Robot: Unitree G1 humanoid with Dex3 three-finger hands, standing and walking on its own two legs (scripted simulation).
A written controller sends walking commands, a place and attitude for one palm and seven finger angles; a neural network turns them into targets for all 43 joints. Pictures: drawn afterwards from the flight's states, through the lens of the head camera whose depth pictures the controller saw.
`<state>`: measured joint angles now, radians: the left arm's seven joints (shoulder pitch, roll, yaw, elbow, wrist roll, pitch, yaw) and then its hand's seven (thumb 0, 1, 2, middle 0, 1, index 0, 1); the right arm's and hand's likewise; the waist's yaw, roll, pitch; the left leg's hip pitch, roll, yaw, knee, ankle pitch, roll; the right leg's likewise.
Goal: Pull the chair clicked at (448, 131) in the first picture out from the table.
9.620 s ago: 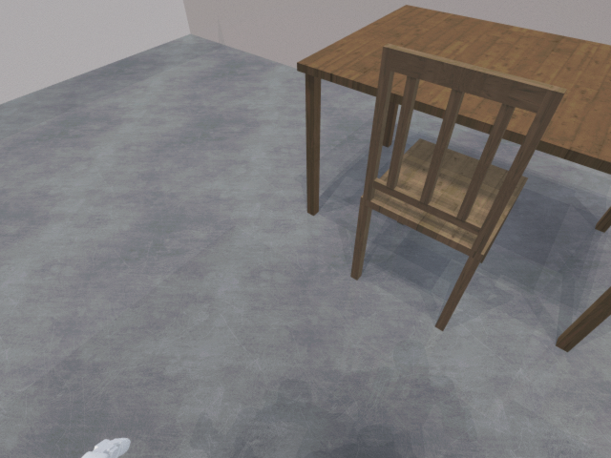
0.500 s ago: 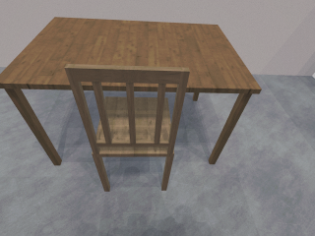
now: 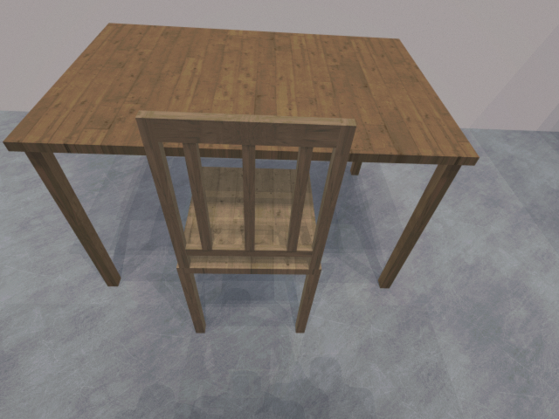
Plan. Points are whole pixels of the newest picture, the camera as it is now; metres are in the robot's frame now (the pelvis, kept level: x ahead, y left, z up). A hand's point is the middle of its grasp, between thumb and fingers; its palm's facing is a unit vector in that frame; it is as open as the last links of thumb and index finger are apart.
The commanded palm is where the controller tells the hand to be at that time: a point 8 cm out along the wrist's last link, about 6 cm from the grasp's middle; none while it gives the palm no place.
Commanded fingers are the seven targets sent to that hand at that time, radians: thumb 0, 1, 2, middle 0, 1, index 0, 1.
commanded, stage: look again from close up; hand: left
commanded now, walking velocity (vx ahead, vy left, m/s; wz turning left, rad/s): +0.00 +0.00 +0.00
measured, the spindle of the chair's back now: (249, 203) +0.57 +0.10 -0.08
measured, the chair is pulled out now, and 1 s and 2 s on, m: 0.00 0.00 0.00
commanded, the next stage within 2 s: none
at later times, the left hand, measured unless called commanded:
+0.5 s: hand out of the picture -0.06 +0.13 -0.18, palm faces +0.04 -0.99 -0.13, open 7.3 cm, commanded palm none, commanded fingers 0.00 0.90 0.90 -0.20 -0.30 -0.20 -0.30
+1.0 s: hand out of the picture +0.00 +0.11 -0.18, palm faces +0.01 -0.99 -0.14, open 7.3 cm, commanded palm none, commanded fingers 0.00 0.90 0.90 -0.20 -0.30 -0.20 -0.30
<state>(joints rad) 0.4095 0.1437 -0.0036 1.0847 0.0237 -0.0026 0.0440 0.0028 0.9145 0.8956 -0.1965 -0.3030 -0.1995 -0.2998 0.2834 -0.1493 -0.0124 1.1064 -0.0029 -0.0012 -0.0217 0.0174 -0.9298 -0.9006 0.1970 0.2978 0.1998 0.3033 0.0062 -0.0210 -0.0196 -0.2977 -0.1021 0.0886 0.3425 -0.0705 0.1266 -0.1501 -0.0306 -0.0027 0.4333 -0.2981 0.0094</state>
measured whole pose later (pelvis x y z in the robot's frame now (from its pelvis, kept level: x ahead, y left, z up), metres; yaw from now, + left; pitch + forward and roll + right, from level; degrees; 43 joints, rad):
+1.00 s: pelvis +0.03 -0.04 +0.00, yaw -1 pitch +1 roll +0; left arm 0.38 0.12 -0.03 1.11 0.01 -0.02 0.04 0.00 0.91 0.90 -0.20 -0.30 -0.20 -0.30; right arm 0.30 -0.13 0.01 1.14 0.00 -0.02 -0.03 0.01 -0.92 -0.90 0.20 0.30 0.20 0.30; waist 0.00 -0.03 -0.01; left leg -0.26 -0.07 0.08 0.38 -0.13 0.09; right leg -0.09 0.00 0.00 0.40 -0.33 -0.01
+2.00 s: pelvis +0.07 -0.05 +0.00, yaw -1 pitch +0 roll +1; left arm 0.38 0.13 -0.03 1.12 0.01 -0.02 0.05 0.00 0.91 0.90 -0.20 -0.30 -0.20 -0.30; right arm 0.27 -0.15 0.03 1.15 0.00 -0.03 -0.04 0.01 -0.92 -0.90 0.20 0.30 0.20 0.30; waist 0.01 -0.03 0.01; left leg -0.20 -0.07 0.07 0.39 -0.19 0.07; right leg 0.00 0.01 0.00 0.36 -0.36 -0.03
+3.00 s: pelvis +0.07 -0.08 +0.00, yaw +0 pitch -1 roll +2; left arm 0.39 0.12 -0.02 1.12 0.01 -0.03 0.05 0.00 0.91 0.90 -0.20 -0.30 -0.20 -0.30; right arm 0.27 -0.15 0.02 1.16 0.00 -0.02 -0.05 0.01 -0.92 -0.90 0.20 0.30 0.20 0.30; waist 0.01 -0.02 0.00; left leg -0.20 -0.05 0.05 0.41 -0.21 0.04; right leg 0.02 0.03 -0.02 0.36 -0.37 -0.06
